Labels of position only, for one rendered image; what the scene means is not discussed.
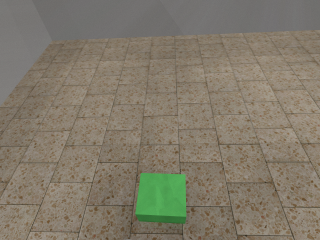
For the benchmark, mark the carton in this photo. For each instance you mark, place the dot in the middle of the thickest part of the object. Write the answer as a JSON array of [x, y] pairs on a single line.
[[161, 198]]

